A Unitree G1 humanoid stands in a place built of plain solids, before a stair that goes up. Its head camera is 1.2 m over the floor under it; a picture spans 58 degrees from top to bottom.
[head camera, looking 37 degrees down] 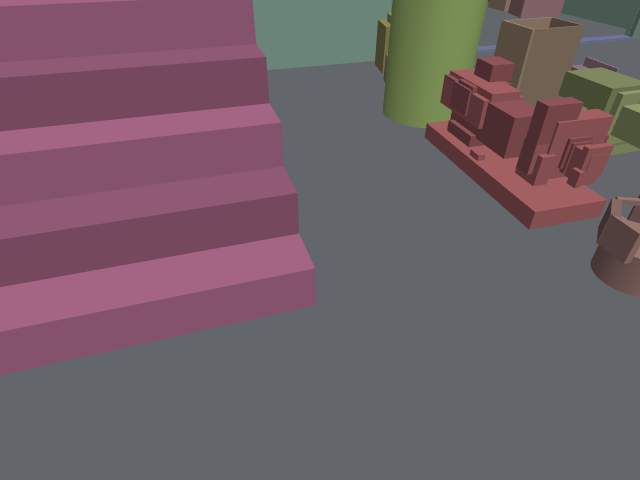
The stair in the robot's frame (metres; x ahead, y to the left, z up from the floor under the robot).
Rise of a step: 0.19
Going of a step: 0.22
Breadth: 1.16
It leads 17 degrees to the left of straight ahead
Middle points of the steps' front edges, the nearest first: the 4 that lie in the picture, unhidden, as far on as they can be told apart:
1.01 0.57 0.19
1.22 0.63 0.37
1.43 0.70 0.56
1.64 0.76 0.75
